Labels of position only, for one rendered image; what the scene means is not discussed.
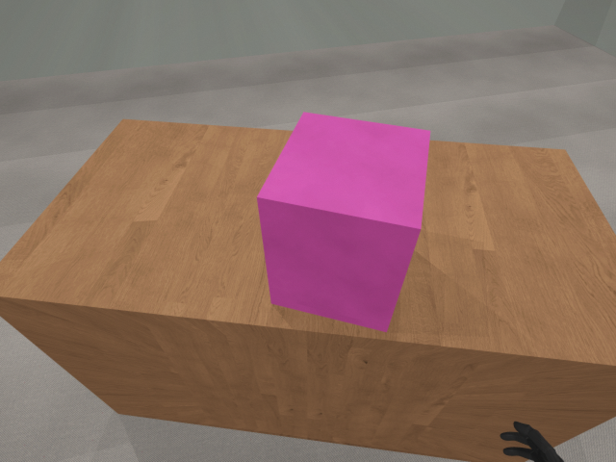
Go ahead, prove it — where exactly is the pedestal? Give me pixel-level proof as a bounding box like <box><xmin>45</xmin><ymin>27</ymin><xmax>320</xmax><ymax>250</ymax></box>
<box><xmin>0</xmin><ymin>119</ymin><xmax>616</xmax><ymax>462</ymax></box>

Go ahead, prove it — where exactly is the carton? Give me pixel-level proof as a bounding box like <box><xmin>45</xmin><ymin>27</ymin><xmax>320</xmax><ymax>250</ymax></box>
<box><xmin>257</xmin><ymin>112</ymin><xmax>430</xmax><ymax>332</ymax></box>

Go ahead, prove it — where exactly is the robot right hand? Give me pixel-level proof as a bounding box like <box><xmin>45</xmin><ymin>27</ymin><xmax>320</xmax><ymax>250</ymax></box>
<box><xmin>500</xmin><ymin>422</ymin><xmax>564</xmax><ymax>462</ymax></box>

